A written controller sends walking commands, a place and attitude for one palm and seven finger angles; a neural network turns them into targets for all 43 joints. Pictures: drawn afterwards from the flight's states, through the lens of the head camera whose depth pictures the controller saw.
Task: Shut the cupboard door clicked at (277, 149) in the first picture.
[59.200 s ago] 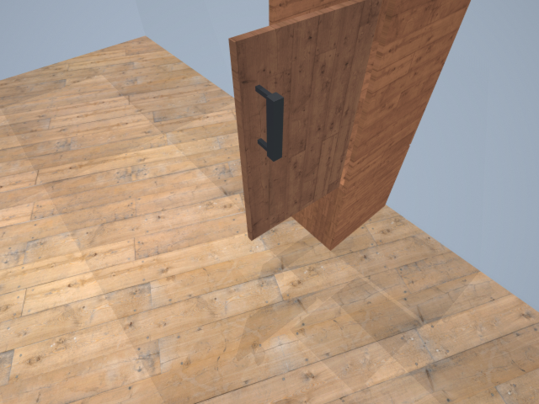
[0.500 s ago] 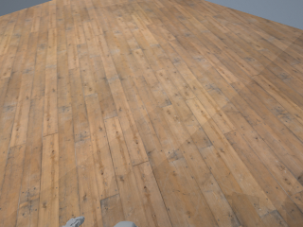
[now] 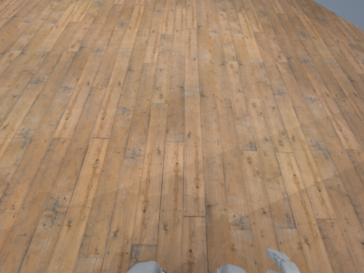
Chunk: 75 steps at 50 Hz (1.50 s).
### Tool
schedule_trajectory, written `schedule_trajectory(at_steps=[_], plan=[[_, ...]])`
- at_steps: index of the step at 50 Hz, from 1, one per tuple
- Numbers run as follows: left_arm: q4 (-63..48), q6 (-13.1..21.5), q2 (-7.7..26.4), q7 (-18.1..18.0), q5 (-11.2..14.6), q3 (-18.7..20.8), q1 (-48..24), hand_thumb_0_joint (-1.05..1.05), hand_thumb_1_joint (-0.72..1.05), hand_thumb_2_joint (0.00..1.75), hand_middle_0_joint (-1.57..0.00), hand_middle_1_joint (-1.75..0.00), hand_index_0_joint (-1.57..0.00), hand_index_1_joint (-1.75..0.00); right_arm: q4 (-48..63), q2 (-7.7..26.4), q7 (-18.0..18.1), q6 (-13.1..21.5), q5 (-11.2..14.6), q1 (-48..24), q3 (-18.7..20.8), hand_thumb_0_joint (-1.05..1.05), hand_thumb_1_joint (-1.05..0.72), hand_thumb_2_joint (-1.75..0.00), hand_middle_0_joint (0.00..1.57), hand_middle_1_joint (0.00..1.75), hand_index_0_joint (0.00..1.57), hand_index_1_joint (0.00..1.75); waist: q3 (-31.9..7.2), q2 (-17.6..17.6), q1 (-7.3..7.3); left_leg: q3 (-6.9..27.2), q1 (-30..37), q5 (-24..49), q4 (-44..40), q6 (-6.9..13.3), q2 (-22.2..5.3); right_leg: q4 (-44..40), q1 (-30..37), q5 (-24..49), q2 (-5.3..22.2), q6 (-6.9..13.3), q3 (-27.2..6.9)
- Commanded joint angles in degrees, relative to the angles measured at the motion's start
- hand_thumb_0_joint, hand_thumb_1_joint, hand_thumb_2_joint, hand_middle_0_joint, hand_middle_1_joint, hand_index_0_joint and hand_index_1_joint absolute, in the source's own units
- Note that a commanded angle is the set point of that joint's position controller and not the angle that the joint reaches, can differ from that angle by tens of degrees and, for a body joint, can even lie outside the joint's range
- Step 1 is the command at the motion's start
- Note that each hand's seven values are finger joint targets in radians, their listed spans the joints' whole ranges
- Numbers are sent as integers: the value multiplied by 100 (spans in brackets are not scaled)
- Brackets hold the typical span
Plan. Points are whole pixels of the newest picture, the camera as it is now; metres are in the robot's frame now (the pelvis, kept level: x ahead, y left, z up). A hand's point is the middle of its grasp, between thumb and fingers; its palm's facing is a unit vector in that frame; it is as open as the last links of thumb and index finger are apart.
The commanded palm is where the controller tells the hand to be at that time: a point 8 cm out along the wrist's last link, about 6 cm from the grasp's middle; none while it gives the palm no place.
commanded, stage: walk to a spot facing it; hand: left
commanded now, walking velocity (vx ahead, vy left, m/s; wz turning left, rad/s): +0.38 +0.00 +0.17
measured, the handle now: out of the picture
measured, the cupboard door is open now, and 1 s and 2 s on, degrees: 30 30 30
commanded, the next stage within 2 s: turn to face it in 0.40 s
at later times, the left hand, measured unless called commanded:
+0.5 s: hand (143, 206) +0.28 +0.13 -0.13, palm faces +0.18 -0.96 -0.20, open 7.2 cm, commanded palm none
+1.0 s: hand (138, 196) +0.32 +0.16 -0.16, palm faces +0.11 -0.98 -0.19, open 7.3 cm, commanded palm none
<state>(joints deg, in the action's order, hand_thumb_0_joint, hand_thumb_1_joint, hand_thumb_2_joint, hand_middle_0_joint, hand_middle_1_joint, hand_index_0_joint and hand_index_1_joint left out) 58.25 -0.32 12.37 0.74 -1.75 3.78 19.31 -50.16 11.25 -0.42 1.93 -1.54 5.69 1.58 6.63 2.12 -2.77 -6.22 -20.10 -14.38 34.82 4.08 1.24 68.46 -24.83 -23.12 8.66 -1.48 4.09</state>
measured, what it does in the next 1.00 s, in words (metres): walks ahead: right foot, then left foot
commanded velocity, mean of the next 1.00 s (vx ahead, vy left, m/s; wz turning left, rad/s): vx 0.11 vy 0.00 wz -0.14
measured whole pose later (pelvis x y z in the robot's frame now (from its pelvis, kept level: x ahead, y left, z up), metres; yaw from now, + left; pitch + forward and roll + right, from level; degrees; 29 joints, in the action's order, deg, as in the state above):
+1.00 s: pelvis +0.30 -0.03 +0.00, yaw -1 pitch -1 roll -1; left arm 55.9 -3.0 9.0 1.4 -1.3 4.5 15.8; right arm -54.5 10.0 1.1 -2.6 -1.6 4.8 2.1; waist 4.5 -2.0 -3.1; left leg -12.9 -16.8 -17.3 36.3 -0.4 -8.6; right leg 42.7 -19.4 -21.7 1.9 -1.1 6.2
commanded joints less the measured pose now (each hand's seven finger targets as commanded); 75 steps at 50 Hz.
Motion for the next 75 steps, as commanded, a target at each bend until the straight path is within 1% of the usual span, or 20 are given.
schedule_trajectory(at_steps=[1, 11, 14, 15, 16, 17, 20, 24, 33, 36, 39, 49, 50, 51, 53, 57, 67, 69, 70, 75], plan=[[-475, 140, 192, 45, -43, 64, 122, 0, 90, 90, -20, -30, -20, -30, -118, 813, 136, 124, 24, 839, 202, 0, -90, -90, 20, 30, 20, 30, -636, -780, 284, 1767, 746, -450, -2354, 714, -1488, -612, -695, 673, 59, -31, -228], [-904, 207, 239, 109, -3, 47, -1242, 0, 90, 90, -20, -30, -20, -30, -679, 695, 137, 181, -5, 1515, 263, 0, -90, -90, 20, 30, 20, 30, -130, -658, 410, 1511, 1063, 321, -2269, 779, -1398, -3100, -61, 1368, -306, 7, -86], [-649, 274, 423, 76, -5, 115, -491, 0, 90, 90, -20, -30, -20, -30, -786, 654, 145, 143, 20, 1462, 241, 0, -90, -90, 20, 30, 20, 30, -355, -406, 16, 1281, 520, 511, -1291, 462, -1039, -3924, 1634, 1410, -553, 124, 14], [-431, 355, 791, 35, -43, 210, 297, 0, 90, 90, -20, -30, -20, -30, -772, 524, 105, 165, 79, 1459, 223, 0, -90, -90, 20, 30, 20, 30, -699, 301, -343, 945, -245, 439, 38, 248, -591, -4397, 2875, 934, 2, 325, -778], [-220, 383, 1328, -30, -79, 348, 1042, 0, 90, 90, -20, -30, -20, -30, -634, 170, 70, 206, 120, 1677, 177, 0, -90, -90, 20, 30, 20, 30, -1258, 1656, -483, 304, -1382, -1332, 1878, -51, 279, -5149, 3996, 748, 1563, 829, -2632], [-252, 388, 1339, -66, 19, 367, 1050, 0, 90, 90, -20, -30, -20, -30, -594, 430, 86, 163, 74, 1638, 223, 0, -90, -90, 20, 30, 20, 30, -1387, 1618, -382, 759, -1689, -1870, 3169, -70, 75, -5508, 3676, 790, 1962, 1051, -3246], [-606, 391, 504, -151, 36, 171, -291, 0, 90, 90, -20, -30, -20, -30, -667, 248, 11, 54, 51, 1237, 263, 0, -90, -90, 20, 30, 20, 30, -589, 84, 172, 960, -1630, -488, 3756, -217, -589, -5494, 2019, 1424, 1445, 917, -1210], [-506, 482, 281, -177, 42, 62, -213, 0, 90, 90, -20, -30, -20, -30, -645, 13, -52, -203, 32, 1365, 205, 0, -90, -90, 20, 30, 20, 30, -593, 587, 403, 577, -1512, -288, 3269, -472, -554, -5205, 1832, 4262, 1095, 766, 202], [-54, 341, 318, -247, 98, -100, 49, 0, 90, 90, -20, -30, -20, -30, -686, -12, 23, -35, 17, 1085, -1, 0, -90, -90, 20, 30, 20, 30, -848, 632, 418, 20, 886, 1278, -639, -458, -285, -4370, 1652, 4612, 335, 679, 0], [-133, 165, -29, -266, 95, -114, 380, 0, 90, 90, -20, -30, -20, -30, -812, 1026, 173, -32, 9, 1604, 213, 0, -90, -90, 20, 30, 20, 30, -1181, -1389, 606, 1282, 2391, 4552, -658, 369, -2165, -2956, 311, -315, -588, 134, 249], [-261, -69, 136, -164, 109, 2, -130, 0, 90, 90, -20, -30, -20, -30, -560, 1083, 337, -120, -4, 1047, 204, 0, -90, -90, 20, 30, 20, 30, -1117, -1679, 590, 1518, 1902, 3513, -1234, 833, -2694, -813, -317, -1485, -535, 59, -276], [-456, -206, 93, 48, 4, 230, 284, 0, 90, 90, -20, -30, -20, -30, -32, 1016, 218, -376, 21, -192, 379, 0, -90, -90, 20, 30, 20, 30, -538, -931, -38, -18, -22, -595, -761, -22, -1993, -3315, 1170, 839, -771, 39, 323], [-476, -165, 357, 26, -10, 284, 408, 0, 90, 90, -20, -30, -20, -30, 20, 877, 182, -392, 46, -213, 389, 0, -90, -90, 20, 30, 20, 30, -531, -313, -145, -294, -329, -827, -29, -262, -1624, -3923, 1414, 1112, -552, 194, -230], [-536, -95, 913, -31, -71, 374, 459, 0, 90, 90, -20, -30, -20, -30, 214, 497, 149, -408, 88, -275, 336, 0, -90, -90, 20, 30, 20, 30, -465, 1267, -256, -724, -1078, -1798, 1378, -640, -748, -4939, 1522, 1409, 606, 704, -2226], [-638, -40, 1209, -139, 3, 370, 288, 0, 90, 90, -20, -30, -20, -30, 466, 521, 155, -453, 74, -607, 299, 0, -90, -90, 20, 30, 20, 30, -354, 1328, -214, 577, -1643, -1908, 3125, -667, -428, -5653, 1202, 1675, 1225, 1419, -3586], [-836, -23, 921, -171, 15, 290, -435, 0, 90, 90, -20, -30, -20, -30, 217, 592, 149, -350, 68, -92, 270, 0, -90, -90, 20, 30, 20, 30, -1044, 539, 144, 674, -1276, -995, 2774, -780, -546, -4839, 1822, 2830, 559, 1213, -2072], [-974, -179, 1191, -106, 53, 321, -859, 0, 90, 90, -20, -30, -20, -30, 186, 685, 244, -246, 143, 637, 183, 0, -90, -90, 20, 30, 20, 30, -1071, 548, 361, 486, 651, -47, -653, -747, -235, -4175, 1075, 2864, 97, 855, -2271], [-1199, -226, 628, -21, 149, 199, -838, 0, 90, 90, -20, -30, -20, -30, 175, 1532, 272, -138, 18, 925, 304, 0, -90, -90, 20, 30, 20, 30, -1108, -1700, 423, 2286, 1872, 720, -1946, -100, -2082, -2645, -574, 143, -1163, 184, -1132], [-1324, -202, 729, 11, 90, 159, -990, 0, 90, 90, -20, -30, -20, -30, 283, 1712, 285, -185, 15, 1031, 318, 0, -90, -90, 20, 30, 20, 30, -977, -1774, 495, 2775, 1420, 1333, -1928, 449, -2868, -1498, -580, -1217, -1089, 35, -642], [-1153, -305, 665, 149, 76, 202, -1171, 0, 90, 90, -20, -30, -20, -30, 351, 1231, 335, -149, -19, 549, 207, 0, -90, -90, 20, 30, 20, 30, -844, -1165, 260, 1008, 1550, 3231, -1339, 413, -2039, -377, -711, -483, -716, -198, -441]])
